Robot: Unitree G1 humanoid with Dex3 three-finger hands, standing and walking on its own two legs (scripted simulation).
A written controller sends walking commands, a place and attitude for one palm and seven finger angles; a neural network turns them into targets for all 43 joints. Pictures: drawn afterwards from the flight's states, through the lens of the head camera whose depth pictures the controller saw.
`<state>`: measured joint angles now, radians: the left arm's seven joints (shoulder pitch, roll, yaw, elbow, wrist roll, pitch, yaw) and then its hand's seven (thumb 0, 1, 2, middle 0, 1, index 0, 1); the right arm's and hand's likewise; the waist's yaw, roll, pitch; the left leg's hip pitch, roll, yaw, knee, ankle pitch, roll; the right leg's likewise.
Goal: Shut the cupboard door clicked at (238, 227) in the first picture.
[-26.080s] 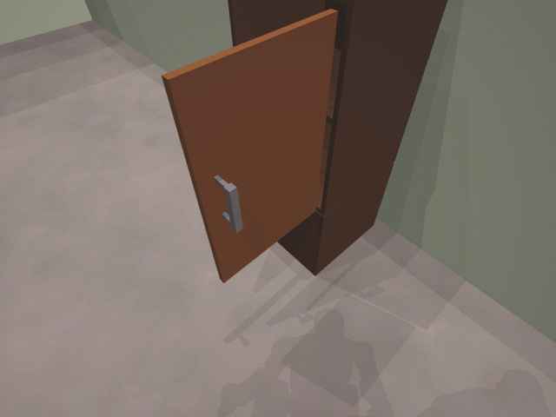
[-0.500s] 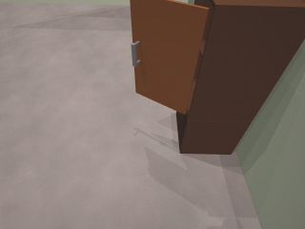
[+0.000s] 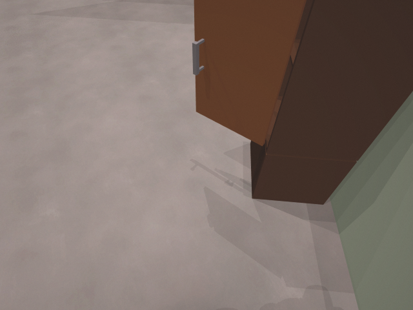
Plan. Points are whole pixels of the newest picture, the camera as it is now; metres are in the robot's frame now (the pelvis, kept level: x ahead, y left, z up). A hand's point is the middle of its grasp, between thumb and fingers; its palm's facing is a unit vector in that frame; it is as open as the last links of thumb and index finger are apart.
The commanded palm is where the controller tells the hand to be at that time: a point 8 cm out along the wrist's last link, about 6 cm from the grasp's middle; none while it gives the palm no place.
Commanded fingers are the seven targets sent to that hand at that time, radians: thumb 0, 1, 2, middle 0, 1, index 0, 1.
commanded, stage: walk to a spot facing it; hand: left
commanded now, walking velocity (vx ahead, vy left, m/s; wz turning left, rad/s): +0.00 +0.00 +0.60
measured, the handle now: (198, 57) +0.98 +0.07 -0.03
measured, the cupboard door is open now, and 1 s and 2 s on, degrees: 58 58 58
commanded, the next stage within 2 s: turn to face it in 1.96 s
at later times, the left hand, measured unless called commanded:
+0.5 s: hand out of the picture +0.04 +0.25 -0.15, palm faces +0.31 -0.91 -0.27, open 7.4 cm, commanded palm none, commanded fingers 0.00 0.90 0.90 -0.20 -0.30 -0.20 -0.30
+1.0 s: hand out of the picture -0.10 +0.18 -0.19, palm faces +0.65 -0.72 -0.24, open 7.4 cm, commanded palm none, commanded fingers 0.00 0.90 0.90 -0.20 -0.30 -0.20 -0.30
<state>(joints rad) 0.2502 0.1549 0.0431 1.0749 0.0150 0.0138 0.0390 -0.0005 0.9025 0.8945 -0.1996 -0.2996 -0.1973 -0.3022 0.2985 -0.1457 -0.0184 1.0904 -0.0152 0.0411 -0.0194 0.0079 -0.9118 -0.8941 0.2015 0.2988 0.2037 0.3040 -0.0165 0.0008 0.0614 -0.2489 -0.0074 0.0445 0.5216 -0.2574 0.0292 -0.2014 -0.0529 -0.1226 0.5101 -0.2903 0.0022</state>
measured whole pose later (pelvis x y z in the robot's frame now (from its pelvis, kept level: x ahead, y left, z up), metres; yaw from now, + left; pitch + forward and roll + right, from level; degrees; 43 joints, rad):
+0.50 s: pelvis -0.01 +0.01 +0.01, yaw +18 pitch +2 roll -2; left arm 0.11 0.25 0.08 0.89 0.02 0.05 0.02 0.00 0.90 0.89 -0.20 -0.30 -0.20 -0.30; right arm 0.22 -0.22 -0.05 0.94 -0.03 0.04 -0.01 0.01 -0.91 -0.89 0.20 0.30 0.21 0.30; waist -0.03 0.01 0.08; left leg -0.32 -0.05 -0.09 0.46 -0.17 0.05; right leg -0.43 -0.04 0.02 0.89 -0.40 0.07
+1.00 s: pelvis +0.01 +0.00 -0.02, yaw +39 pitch +1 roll +1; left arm 0.30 0.24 0.07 0.91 0.02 0.02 0.00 0.00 0.90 0.89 -0.20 -0.30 -0.20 -0.30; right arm 0.15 -0.24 -0.05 0.89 -0.03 0.04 0.04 0.01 -0.91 -0.89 0.20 0.30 0.20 0.30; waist 0.01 -0.07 0.10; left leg -0.30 0.00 0.08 0.63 -0.34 0.01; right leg -0.24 -0.18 -0.18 0.77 -0.50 0.06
